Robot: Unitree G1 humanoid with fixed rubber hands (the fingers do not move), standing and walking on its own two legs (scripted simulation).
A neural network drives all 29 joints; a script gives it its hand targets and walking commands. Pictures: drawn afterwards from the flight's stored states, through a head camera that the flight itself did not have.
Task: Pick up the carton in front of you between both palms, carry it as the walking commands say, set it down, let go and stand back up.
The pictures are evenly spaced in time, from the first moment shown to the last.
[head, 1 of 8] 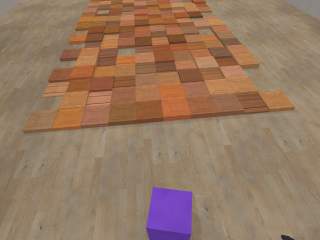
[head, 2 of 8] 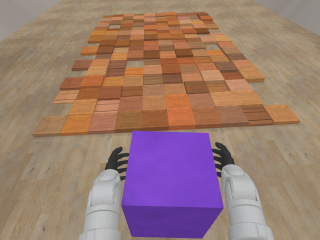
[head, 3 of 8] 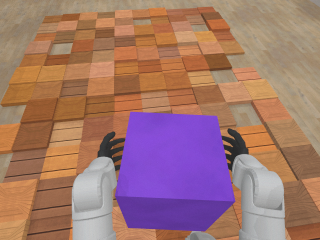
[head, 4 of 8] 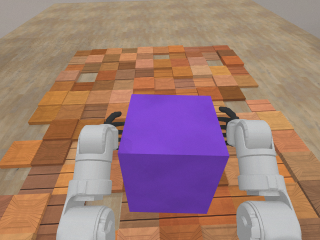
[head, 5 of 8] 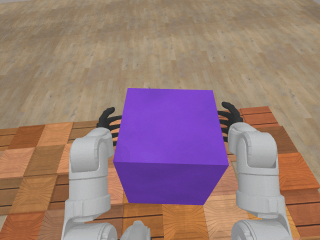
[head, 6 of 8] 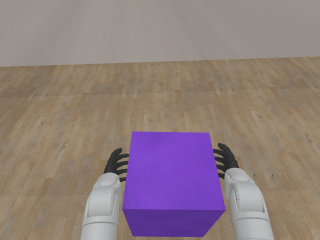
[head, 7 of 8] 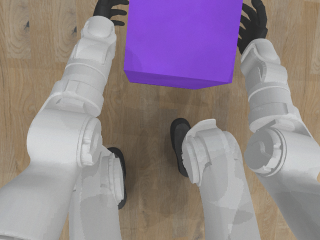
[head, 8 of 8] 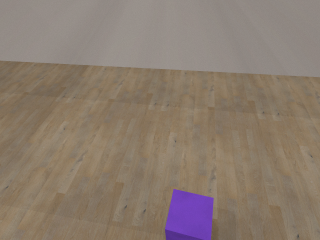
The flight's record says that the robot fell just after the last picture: no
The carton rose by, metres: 0.81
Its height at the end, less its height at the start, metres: +0.00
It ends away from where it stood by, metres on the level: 6.45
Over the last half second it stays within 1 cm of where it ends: yes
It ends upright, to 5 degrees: yes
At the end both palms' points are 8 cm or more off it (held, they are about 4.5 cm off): yes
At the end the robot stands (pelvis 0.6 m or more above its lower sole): yes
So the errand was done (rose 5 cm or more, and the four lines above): yes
